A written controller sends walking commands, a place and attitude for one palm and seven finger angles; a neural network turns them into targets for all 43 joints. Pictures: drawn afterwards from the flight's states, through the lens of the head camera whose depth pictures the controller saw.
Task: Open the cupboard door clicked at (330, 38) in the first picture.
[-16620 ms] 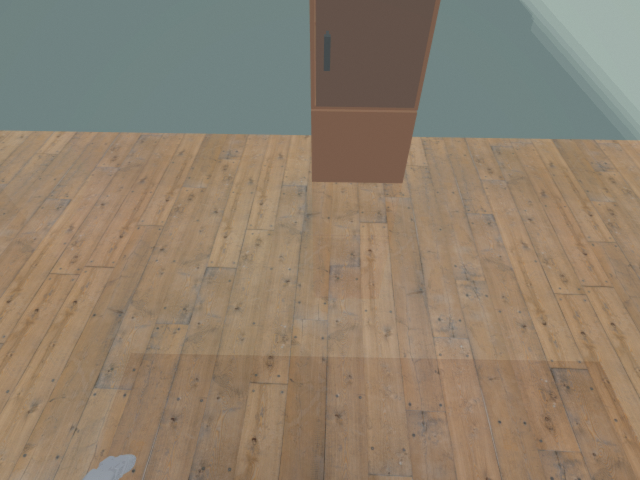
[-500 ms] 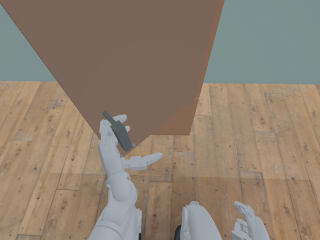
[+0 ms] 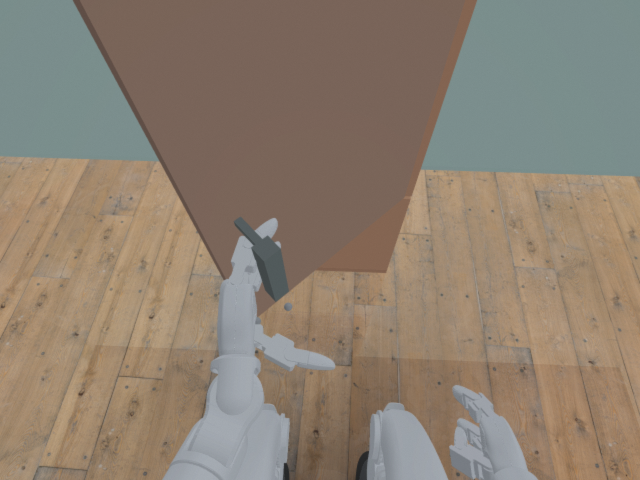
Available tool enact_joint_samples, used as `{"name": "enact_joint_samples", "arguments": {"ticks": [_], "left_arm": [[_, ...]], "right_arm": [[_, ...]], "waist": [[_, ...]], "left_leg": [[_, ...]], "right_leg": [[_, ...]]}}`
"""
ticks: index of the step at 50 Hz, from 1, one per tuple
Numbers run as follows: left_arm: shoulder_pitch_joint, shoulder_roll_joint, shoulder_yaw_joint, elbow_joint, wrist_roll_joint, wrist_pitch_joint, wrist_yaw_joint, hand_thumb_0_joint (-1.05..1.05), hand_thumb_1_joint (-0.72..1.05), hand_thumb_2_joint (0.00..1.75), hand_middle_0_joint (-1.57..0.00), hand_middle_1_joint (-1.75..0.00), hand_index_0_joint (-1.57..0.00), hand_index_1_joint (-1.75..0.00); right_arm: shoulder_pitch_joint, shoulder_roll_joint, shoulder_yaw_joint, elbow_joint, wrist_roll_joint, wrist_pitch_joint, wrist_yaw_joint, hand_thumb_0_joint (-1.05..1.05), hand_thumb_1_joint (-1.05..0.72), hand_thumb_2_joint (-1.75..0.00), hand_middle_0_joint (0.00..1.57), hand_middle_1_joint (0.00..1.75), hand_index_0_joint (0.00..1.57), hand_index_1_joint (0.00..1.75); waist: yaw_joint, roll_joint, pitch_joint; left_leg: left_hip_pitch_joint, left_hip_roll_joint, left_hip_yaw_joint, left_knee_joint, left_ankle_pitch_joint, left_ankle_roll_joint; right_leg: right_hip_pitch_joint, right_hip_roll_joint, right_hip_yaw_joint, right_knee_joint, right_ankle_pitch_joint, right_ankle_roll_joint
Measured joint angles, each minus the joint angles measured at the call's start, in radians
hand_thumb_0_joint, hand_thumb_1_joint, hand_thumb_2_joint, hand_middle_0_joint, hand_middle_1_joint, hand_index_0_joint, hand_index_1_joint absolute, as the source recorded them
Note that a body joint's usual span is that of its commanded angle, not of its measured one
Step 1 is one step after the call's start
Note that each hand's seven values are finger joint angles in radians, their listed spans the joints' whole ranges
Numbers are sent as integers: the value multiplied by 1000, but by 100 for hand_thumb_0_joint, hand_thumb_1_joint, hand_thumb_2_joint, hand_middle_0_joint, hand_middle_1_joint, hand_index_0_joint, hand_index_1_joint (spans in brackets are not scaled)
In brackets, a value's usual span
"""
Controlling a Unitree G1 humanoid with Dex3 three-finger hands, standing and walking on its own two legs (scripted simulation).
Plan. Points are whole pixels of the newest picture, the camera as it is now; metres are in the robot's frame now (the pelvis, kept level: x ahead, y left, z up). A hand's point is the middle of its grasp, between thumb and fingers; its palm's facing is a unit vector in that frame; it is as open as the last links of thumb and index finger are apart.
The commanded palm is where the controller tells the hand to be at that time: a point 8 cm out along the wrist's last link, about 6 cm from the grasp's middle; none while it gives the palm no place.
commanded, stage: slide the hand sideways off the handle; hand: left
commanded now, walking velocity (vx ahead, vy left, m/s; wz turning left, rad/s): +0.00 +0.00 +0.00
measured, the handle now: (261, 260) +0.38 +0.09 +0.02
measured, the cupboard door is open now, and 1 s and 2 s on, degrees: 45 45 45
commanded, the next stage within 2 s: draw the hand back to the body in 1.08 s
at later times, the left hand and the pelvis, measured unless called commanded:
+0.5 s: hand (264, 335) +0.28 +0.08 +0.02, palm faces -0.07 -1.00 -0.01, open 16.3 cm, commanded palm +0.25 +0.14 +0.01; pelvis +0.01 +0.01 -0.01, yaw -1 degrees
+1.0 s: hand (221, 383) +0.23 +0.12 +0.01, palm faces -0.03 -1.00 -0.04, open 16.3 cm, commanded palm +0.20 +0.18 +0.01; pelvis +0.01 +0.00 -0.02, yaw +0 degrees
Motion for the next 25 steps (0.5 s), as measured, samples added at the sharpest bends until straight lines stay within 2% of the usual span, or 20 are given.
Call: {"name": "enact_joint_samples", "arguments": {"ticks": [2,4,6,8,10,12,17,25], "left_arm": [[2,61,-14,-18,-40,-8,-128,-1,-50,30,-26,-42,-19,-44],[-2,87,-24,-34,-105,-2,-221,-1,-50,30,-24,-38,-16,-40],[3,75,-21,-57,-171,18,-268,-1,-51,30,-21,-36,-15,-37],[20,42,-16,-82,-207,40,-280,-1,-51,30,-19,-34,-15,-35],[43,11,-16,-105,-204,56,-267,-1,-51,30,-17,-32,-16,-34],[66,-3,-18,-125,-177,61,-245,-1,-51,30,-15,-32,-17,-33],[119,15,-27,-167,-110,40,-219,-1,-50,30,-14,-30,-16,-32],[222,53,-10,-270,-138,48,-263,-1,-50,30,-16,-30,-16,-31]], "right_arm": [[7,-13,-2,-12,16,7,-3,1,-90,-90,20,30,20,30],[11,-29,-4,-23,36,12,-8,1,-90,-90,20,30,20,30],[17,-42,-6,-35,54,17,-10,1,-90,-90,20,30,20,30],[25,-51,-9,-49,63,23,-9,1,-90,-90,20,30,20,30],[35,-53,-10,-64,65,29,-5,1,-90,-90,20,30,20,30],[43,-52,-11,-79,61,35,3,1,-90,-90,20,30,20,30],[44,-41,-10,-102,53,48,16,1,-90,-90,20,30,20,30],[28,-28,-1,-122,61,64,14,1,-90,-90,20,30,20,30]], "waist": [[2,8,5],[5,18,14],[8,25,22],[11,25,23],[12,18,15],[10,10,5],[6,-7,-5],[23,-3,0]], "left_leg": [[-5,-2,-3,17,-7,3],[-6,-2,-4,30,-13,8],[-3,-2,-1,31,-14,13],[0,-3,7,25,-12,18],[0,-4,17,17,-10,23],[-4,-5,25,15,-11,25],[-18,-3,30,35,-25,26],[-13,0,22,46,-40,23]], "right_leg": [[-1,-2,-3,12,-6,2],[2,-2,-4,17,-8,7],[6,-2,0,15,-5,12],[7,-2,8,8,-1,18],[2,-3,18,4,2,23],[-6,-4,25,6,1,26],[-25,-3,32,29,-12,26],[-16,1,24,36,-26,23]]}}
